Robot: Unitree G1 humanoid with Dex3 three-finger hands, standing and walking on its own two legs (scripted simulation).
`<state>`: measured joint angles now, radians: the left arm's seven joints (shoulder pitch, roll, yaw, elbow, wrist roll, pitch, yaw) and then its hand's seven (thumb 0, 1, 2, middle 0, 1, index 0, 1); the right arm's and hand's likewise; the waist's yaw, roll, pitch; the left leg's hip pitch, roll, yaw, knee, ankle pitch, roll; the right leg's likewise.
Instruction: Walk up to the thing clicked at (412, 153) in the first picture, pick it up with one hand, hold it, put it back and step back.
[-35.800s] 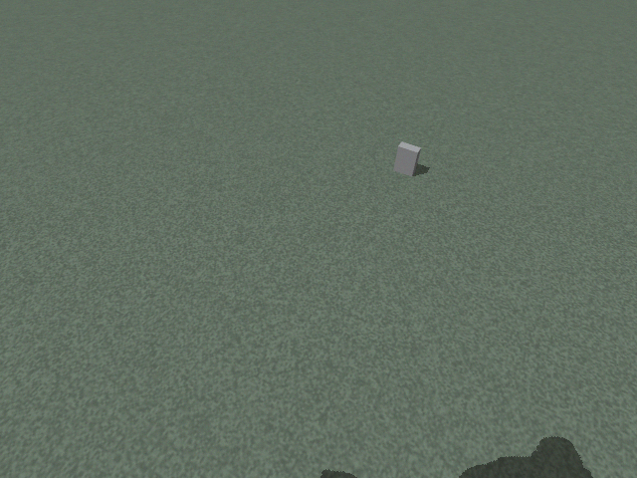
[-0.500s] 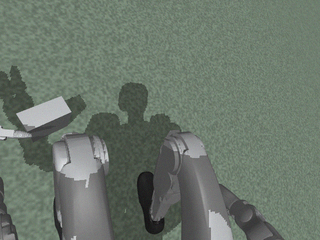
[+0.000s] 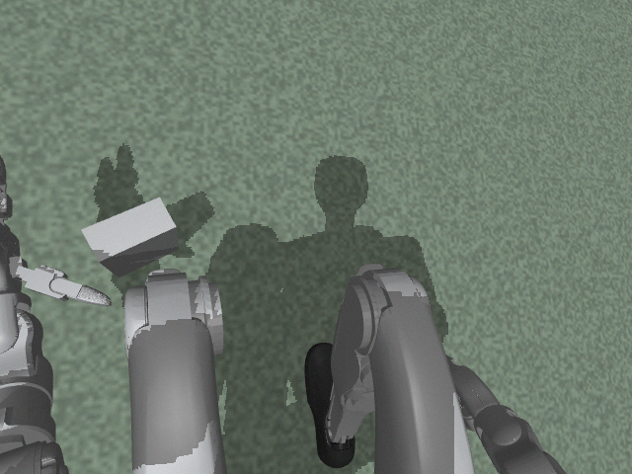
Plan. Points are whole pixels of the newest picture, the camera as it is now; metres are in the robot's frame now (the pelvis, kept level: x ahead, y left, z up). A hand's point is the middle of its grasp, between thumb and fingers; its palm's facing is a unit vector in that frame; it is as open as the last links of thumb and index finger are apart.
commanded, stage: withdraw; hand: left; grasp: from the side
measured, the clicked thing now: (137, 241) +0.39 +0.23 -0.24
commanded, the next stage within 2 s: rise in 0.20 s
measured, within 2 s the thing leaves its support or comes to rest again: neither
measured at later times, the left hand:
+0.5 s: hand (58, 314) +0.28 +0.28 -0.12, palm faces +0.08 -0.99 -0.10, open 17.5 cm
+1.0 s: hand out of the picture +0.22 +0.27 +0.10, palm faces +0.20 -0.92 -0.35, open 17.7 cm
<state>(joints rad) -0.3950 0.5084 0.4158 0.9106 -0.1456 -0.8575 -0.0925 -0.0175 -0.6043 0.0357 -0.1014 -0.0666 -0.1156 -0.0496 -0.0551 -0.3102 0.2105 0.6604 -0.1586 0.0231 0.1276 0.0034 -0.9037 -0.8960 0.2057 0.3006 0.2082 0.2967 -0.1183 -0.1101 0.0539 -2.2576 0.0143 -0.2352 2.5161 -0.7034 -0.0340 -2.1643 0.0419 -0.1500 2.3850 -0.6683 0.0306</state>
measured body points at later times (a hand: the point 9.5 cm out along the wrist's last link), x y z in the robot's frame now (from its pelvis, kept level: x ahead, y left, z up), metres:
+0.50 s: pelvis +0.00 +0.00 +0.02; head +0.20 +0.11 +0.40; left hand +0.27 +0.33 -0.11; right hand +0.24 -0.23 -0.08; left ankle +0.08 +0.13 -0.28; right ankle +0.11 -0.12 -0.28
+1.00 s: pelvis +0.02 -0.01 +0.20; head +0.19 +0.04 +0.62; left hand +0.21 +0.31 +0.12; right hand +0.25 -0.22 +0.09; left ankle +0.08 +0.13 -0.28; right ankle +0.11 -0.12 -0.28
